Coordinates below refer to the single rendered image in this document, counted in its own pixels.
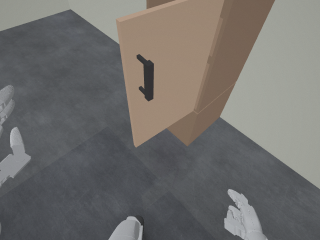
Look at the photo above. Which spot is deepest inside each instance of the right robot hand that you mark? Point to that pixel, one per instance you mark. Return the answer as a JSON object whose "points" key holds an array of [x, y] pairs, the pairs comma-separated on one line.
{"points": [[244, 221]]}

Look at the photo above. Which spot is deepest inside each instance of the left robot shin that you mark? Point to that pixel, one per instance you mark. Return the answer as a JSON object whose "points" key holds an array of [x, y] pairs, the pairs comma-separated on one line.
{"points": [[132, 218]]}

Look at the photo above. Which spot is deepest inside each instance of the cupboard door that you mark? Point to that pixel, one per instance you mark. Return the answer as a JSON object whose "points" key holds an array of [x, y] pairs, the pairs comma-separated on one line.
{"points": [[177, 37]]}

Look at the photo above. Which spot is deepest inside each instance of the robot left foot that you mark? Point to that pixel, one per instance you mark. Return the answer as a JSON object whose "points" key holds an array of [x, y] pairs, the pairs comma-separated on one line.
{"points": [[141, 220]]}

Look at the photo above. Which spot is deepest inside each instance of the left robot hand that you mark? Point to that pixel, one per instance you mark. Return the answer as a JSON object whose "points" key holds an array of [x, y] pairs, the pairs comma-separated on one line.
{"points": [[15, 162]]}

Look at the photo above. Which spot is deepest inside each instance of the handle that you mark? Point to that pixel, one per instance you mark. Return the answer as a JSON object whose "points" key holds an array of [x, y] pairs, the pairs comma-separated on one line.
{"points": [[148, 70]]}

